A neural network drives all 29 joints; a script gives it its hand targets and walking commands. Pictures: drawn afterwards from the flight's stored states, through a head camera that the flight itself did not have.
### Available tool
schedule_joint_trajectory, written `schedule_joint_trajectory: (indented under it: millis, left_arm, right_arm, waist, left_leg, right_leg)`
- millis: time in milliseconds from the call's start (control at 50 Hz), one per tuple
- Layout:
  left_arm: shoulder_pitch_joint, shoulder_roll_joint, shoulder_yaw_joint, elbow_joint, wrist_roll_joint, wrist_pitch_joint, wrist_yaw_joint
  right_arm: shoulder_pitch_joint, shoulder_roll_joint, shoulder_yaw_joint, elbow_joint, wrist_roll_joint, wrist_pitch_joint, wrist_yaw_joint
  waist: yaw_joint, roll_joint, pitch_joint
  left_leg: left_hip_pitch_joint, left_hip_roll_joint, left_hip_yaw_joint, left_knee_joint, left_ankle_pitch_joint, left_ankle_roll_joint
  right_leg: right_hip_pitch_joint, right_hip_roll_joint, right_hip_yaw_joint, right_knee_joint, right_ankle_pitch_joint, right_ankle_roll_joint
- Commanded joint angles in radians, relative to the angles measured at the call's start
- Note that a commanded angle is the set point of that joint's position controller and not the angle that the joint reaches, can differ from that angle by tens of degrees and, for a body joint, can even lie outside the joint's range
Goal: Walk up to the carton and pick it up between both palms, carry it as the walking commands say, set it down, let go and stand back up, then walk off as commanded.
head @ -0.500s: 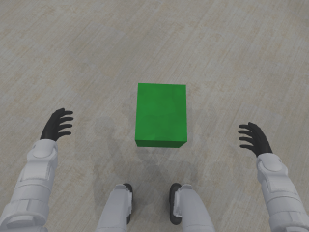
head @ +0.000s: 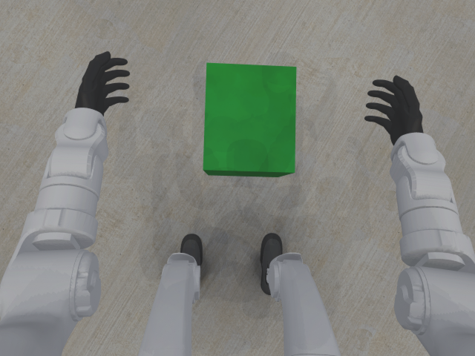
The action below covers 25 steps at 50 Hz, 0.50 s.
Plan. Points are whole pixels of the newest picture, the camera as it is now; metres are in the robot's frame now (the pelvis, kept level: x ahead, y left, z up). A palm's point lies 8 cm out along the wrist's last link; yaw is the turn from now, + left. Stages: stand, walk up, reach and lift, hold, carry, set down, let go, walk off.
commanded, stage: reach and lift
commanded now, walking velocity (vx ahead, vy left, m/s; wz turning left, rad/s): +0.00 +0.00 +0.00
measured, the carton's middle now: (247, 127) +0.55 -0.05 -0.56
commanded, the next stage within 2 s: none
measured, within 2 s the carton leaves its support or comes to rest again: neither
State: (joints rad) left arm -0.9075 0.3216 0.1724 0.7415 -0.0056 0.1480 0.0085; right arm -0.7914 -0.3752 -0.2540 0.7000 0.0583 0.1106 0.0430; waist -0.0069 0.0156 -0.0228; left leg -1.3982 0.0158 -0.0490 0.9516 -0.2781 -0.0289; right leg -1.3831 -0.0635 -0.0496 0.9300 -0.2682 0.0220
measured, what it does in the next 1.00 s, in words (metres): lowers itself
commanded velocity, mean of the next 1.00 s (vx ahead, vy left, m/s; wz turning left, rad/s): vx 0.00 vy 0.00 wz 0.00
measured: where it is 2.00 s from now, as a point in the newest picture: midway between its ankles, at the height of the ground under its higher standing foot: (230, 275)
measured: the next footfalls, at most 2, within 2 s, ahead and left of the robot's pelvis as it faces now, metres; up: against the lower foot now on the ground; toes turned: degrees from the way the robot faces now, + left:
none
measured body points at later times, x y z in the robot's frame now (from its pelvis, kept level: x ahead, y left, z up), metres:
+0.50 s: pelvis -0.02 +0.00 -0.04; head +0.33 -0.01 +0.25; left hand +0.52 +0.18 -0.18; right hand +0.50 -0.26 -0.17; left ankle +0.06 +0.13 -0.65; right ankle +0.06 -0.14 -0.65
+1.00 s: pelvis -0.05 +0.00 -0.18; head +0.31 -0.01 +0.08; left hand +0.53 +0.17 -0.33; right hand +0.50 -0.24 -0.32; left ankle +0.06 +0.13 -0.65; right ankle +0.06 -0.14 -0.65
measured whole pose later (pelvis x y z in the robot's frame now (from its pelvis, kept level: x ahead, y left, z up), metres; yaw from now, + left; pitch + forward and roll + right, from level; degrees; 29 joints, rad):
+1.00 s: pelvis -0.05 +0.00 -0.18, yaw -2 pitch +49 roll -1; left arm -1.37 0.31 0.28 0.93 -0.02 0.18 0.08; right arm -1.31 -0.38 -0.30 0.89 0.04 0.17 0.00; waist -0.01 0.02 0.09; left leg -2.09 0.02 -0.05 1.69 -0.46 -0.03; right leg -2.09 -0.05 0.01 1.66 -0.43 0.02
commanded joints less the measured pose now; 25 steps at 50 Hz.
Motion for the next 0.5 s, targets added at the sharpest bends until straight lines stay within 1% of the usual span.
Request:
schedule_joint_trajectory:
  millis: [0, 20, 40, 60, 80, 100, 120, 140, 160, 180, 200, 220, 240, 260, 280, 300, 320, 340, 360, 380, 400, 420, 440, 460, 480]
  left_arm:
    - [-0.325, 0.035, 0.142, -0.002, -0.069, -0.006, 0.013]
    - [-0.306, 0.006, 0.081, 0.064, -0.06, -0.004, 0.01]
    - [-0.304, 0.039, 0.129, -0.021, -0.04, -0.013, 0.009]
    - [-0.365, 0.041, 0.109, -0.062, -0.043, -0.014, 0.016]
    - [-0.357, 0.017, 0.103, 0.007, -0.061, -0.006, 0.012]
    - [-0.389, 0.027, 0.144, -0.037, -0.031, -0.015, 0.008]
    - [-0.448, 0.013, 0.097, -0.017, -0.045, -0.004, 0.007]
    - [-0.464, 0.004, 0.104, -0.029, -0.057, 0.0, 0.009]
    - [-0.456, -0.011, 0.122, -0.041, -0.052, -0.003, 0.016]
    - [-0.433, -0.016, 0.106, -0.019, -0.061, 0.002, 0.005]
    - [-0.41, -0.02, 0.134, -0.007, -0.045, 0.007, -0.001]
    - [-0.402, -0.014, 0.132, -0.033, -0.023, -0.011, -0.007]
    - [-0.407, -0.043, 0.131, 0.0, -0.035, 0.006, 0.001]
    - [-0.469, -0.027, 0.126, -0.071, -0.028, 0.003, 0.002]
    - [-0.433, 0.03, 0.213, -0.067, 0.037, 0.007, 0.013]
    - [-0.452, -0.009, 0.168, -0.127, 0.001, 0.001, 0.007]
    - [-0.495, 0.079, 0.218, -0.049, 0.059, 0.021, 0.013]
    - [-0.461, 0.036, 0.185, -0.025, 0.039, 0.018, 0.014]
    - [-0.441, 0.016, 0.189, -0.012, 0.011, 0.001, 0.009]
    - [-0.364, -0.011, 0.148, 0.097, 0.027, 0.001, -0.007]
    - [-0.427, -0.077, 0.128, -0.016, 0.001, -0.008, -0.008]
    - [-0.519, 0.019, 0.171, -0.067, 0.021, -0.012, -0.003]
    - [-0.544, 0.08, 0.208, -0.156, 0.032, -0.019, 0.013]
    - [-0.571, 0.109, 0.216, -0.048, 0.047, -0.003, 0.018]
    - [-0.607, 0.053, 0.144, -0.007, 0.009, 0.01, 0.022]
  right_arm:
    - [-0.422, -0.074, -0.049, 0.012, 0.033, -0.008, 0.025]
    - [-0.389, -0.065, -0.076, 0.118, 0.03, -0.001, 0.031]
    - [-0.395, -0.085, -0.082, 0.022, 0.011, -0.015, 0.019]
    - [-0.428, -0.102, -0.136, 0.001, -0.002, -0.012, 0.025]
    - [-0.419, -0.083, -0.102, 0.075, 0.019, -0.002, 0.024]
    - [-0.426, -0.084, -0.131, 0.052, -0.016, -0.004, 0.017]
    - [-0.527, -0.118, -0.148, 0.035, -0.016, 0.0, 0.021]
    - [-0.47, -0.095, -0.158, 0.117, -0.044, 0.008, 0.032]
    - [-0.478, -0.137, -0.166, 0.115, -0.061, 0.007, 0.029]
    - [-0.498, -0.112, -0.156, 0.115, -0.08, 0.012, 0.035]
    - [-0.538, -0.104, -0.136, 0.027, -0.052, 0.006, 0.036]
    - [-0.482, -0.059, -0.156, 0.085, -0.069, 0.005, 0.038]
    - [-0.468, -0.08, -0.168, 0.115, -0.073, 0.006, 0.051]
    - [-0.467, -0.064, -0.195, 0.094, -0.078, 0.002, 0.058]
    - [-0.52, -0.118, -0.187, 0.032, -0.085, 0.003, 0.051]
    - [-0.532, -0.113, -0.191, -0.017, -0.08, -0.003, 0.055]
    - [-0.612, -0.156, -0.209, -0.022, -0.097, 0.006, 0.039]
    - [-0.608, -0.152, -0.208, -0.028, -0.087, 0.002, 0.042]
    - [-0.548, -0.08, -0.157, 0.073, -0.095, 0.003, 0.055]
    - [-0.52, -0.028, -0.148, 0.112, -0.061, 0.004, 0.057]
    - [-0.565, -0.053, -0.159, 0.048, -0.078, -0.001, 0.069]
    - [-0.632, -0.086, -0.164, 0.014, -0.08, 0.003, 0.054]
    - [-0.711, -0.14, -0.193, -0.049, -0.116, -0.001, 0.039]
    - [-0.673, -0.094, -0.152, 0.054, -0.073, 0.015, 0.036]
    - [-0.708, -0.1, -0.159, 0.111, -0.062, 0.027, 0.039]
  waist:
    - [0.004, -0.002, -0.943]
    - [-0.01, 0.046, -0.882]
    - [-0.004, 0.025, -0.959]
    - [-0.042, 0.05, -1.059]
    - [-0.037, 0.061, -1.021]
    - [-0.052, -0.008, -1.074]
    - [-0.063, 0.055, -1.053]
    - [-0.079, 0.064, -1.052]
    - [-0.073, 0.101, -1.04]
    - [-0.08, 0.032, -1.043]
    - [-0.029, 0.059, -1.016]
    - [-0.048, 0.041, -1.014]
    - [-0.073, 0.015, -1.031]
    - [-0.061, 0.086, -1.063]
    - [-0.002, 0.07, -1.144]
    - [-0.043, 0.093, -1.14]
    - [-0.012, 0.038, -1.136]
    - [-0.036, 0.052, -1.105]
    - [-0.029, -0.058, -1.04]
    - [-0.003, 0.024, -0.968]
    - [-0.059, 0.028, -1.001]
    - [0.0, 0.044, -1.047]
    - [-0.026, -0.075, -1.112]
    - [-0.002, -0.003, -1.057]
    - [-0.028, 0.035, -0.996]
  left_leg:
    - [0.454, -0.071, 0.069, 0.05, 0.392, -0.009]
    - [0.476, -0.063, 0.057, 0.027, 0.382, -0.001]
    - [0.443, -0.071, 0.071, 0.045, 0.428, -0.013]
    - [0.557, -0.064, 0.044, 0.055, 0.528, -0.014]
    - [0.518, -0.062, 0.052, 0.056, 0.484, -0.007]
    - [0.471, -0.068, 0.057, 0.09, 0.485, -0.012]
    - [0.542, -0.056, 0.036, 0.088, 0.494, -0.006]
    - [0.637, -0.054, 0.019, 0.101, 0.556, -0.019]
    - [0.543, -0.055, 0.041, 0.093, 0.475, -0.045]
    - [0.511, -0.066, 0.05, 0.085, 0.453, -0.032]
    - [0.477, -0.06, 0.071, 0.074, 0.456, -0.024]
    - [0.454, -0.059, 0.047, 0.077, 0.545, -0.015]
    - [0.469, -0.056, 0.033, 0.109, 0.511, -0.025]
    - [0.617, -0.049, 0.022, 0.102, 0.585, -0.024]
    - [0.621, -0.055, 0.031, 0.111, 0.589, -0.028]
    - [0.635, -0.052, 0.028, 0.139, 0.622, -0.031]
    - [0.581, -0.056, 0.04, 0.16, 0.531, -0.018]
    - [0.534, -0.047, 0.036, 0.15, 0.529, -0.019]
    - [0.334, -0.068, 0.059, 0.152, 0.407, -0.016]
    - [0.321, -0.065, 0.095, 0.139, 0.368, -0.007]
    - [0.258, -0.067, 0.083, 0.19, 0.391, -0.023]
    - [0.256, -0.073, 0.106, 0.217, 0.386, -0.016]
    - [0.201, -0.084, 0.088, 0.233, 0.372, -0.01]
    - [0.193, -0.075, 0.111, 0.238, 0.284, -0.011]
    - [0.204, -0.07, 0.101, 0.251, 0.184, -0.014]
  right_leg:
    - [0.389, 0.121, 0.052, 0.053, 0.367, 0.007]
    - [0.302, 0.135, 0.015, 0.083, 0.319, 0.006]
    - [0.412, 0.129, 0.04, 0.08, 0.419, 0.009]
    - [0.36, 0.142, 0.023, 0.077, 0.438, 0.014]
    - [0.368, 0.131, 0.033, 0.069, 0.424, 0.002]
    - [0.374, 0.127, 0.03, 0.077, 0.477, 0.004]
    - [0.28, 0.14, 0.016, 0.103, 0.414, 0.003]
    - [0.172, 0.145, -0.013, 0.106, 0.334, 0.016]
    - [0.196, 0.134, -0.004, 0.072, 0.354, -0.004]
    - [0.26, 0.132, 0.001, 0.083, 0.359, -0.003]
    - [0.28, 0.124, 0.019, 0.075, 0.391, -0.006]
    - [0.239, 0.13, 0.019, 0.091, 0.47, -0.001]
    - [0.22, 0.132, 0.0, 0.115, 0.395, 0.008]
    - [0.097, 0.139, -0.013, 0.104, 0.336, 0.012]
    - [0.171, 0.138, 0.009, 0.07, 0.413, 0.004]
    - [0.138, 0.133, 0.011, 0.082, 0.426, -0.006]
    - [0.13, 0.143, -0.009, 0.125, 0.357, 0.017]
    - [0.122, 0.143, -0.01, 0.13, 0.372, 0.016]
    - [0.231, 0.138, 0.001, 0.16, 0.406, 0.016]
    - [0.16, 0.141, 0.006, 0.152, 0.351, 0.018]
    - [0.188, 0.142, 0.023, 0.188, 0.409, 0.003]
    - [0.187, 0.137, 0.03, 0.232, 0.39, 0.005]
    - [0.249, 0.148, 0.02, 0.241, 0.44, 0.008]
    - [0.208, 0.143, 0.009, 0.257, 0.336, 0.018]
    - [0.082, 0.15, -0.011, 0.286, 0.184, 0.016]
